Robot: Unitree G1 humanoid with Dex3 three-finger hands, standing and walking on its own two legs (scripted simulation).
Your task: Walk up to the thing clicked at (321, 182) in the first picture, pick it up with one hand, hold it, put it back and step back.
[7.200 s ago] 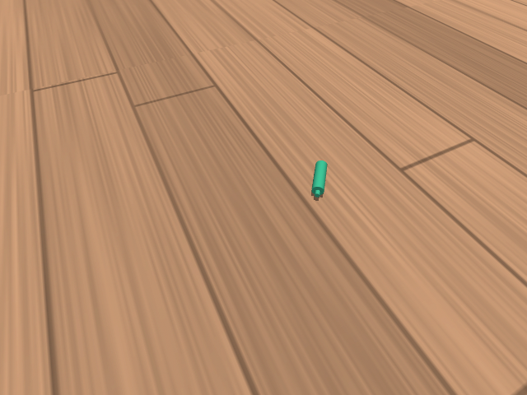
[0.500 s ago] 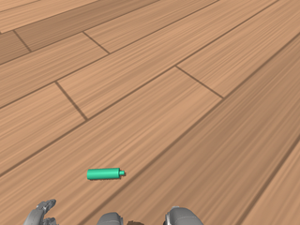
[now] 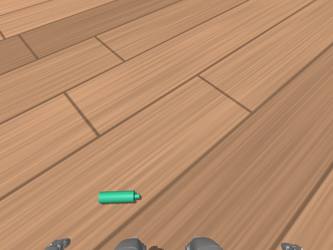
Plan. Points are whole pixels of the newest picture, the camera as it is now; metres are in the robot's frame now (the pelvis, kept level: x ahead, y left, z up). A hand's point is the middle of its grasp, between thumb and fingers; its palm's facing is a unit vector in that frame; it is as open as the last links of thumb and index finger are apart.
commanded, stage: walk up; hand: left
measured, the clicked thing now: (119, 196) +0.44 +0.28 -0.72
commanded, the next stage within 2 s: stand in 0.78 s
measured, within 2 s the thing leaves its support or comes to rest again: neither
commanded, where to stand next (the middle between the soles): +0.08 +0.03 m, yaw +2 degrees
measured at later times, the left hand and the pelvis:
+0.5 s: hand out of the picture +0.10 +0.28 -0.13, palm faces +0.00 -0.94 -0.35, open 7.4 cm; pelvis +0.01 +0.02 +0.02, yaw +0 degrees
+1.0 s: hand out of the picture +0.11 +0.26 -0.13, palm faces +0.00 -0.95 -0.32, open 7.4 cm; pelvis +0.03 +0.02 +0.03, yaw +1 degrees
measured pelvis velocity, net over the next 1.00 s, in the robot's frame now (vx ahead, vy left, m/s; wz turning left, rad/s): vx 0.03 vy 0.02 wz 0.02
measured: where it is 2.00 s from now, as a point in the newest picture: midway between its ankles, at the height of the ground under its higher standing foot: outside the picture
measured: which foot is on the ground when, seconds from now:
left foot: down 0.00-1.00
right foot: down 0.00-1.00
